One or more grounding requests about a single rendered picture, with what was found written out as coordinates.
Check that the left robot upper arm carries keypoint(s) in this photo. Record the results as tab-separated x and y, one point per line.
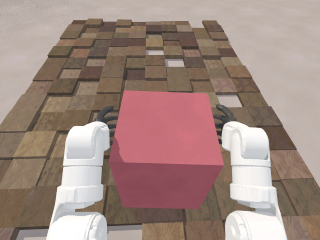
79	226

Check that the robot left hand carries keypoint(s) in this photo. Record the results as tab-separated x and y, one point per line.
100	118

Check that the right robot upper arm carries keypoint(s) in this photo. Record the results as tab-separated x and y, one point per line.
253	225

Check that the carton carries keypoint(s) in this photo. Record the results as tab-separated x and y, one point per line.
165	151

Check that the right robot forearm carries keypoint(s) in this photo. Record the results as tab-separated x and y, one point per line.
251	174

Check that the robot right hand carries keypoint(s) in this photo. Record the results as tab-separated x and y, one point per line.
224	119

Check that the left robot forearm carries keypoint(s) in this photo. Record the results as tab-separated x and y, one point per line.
82	172

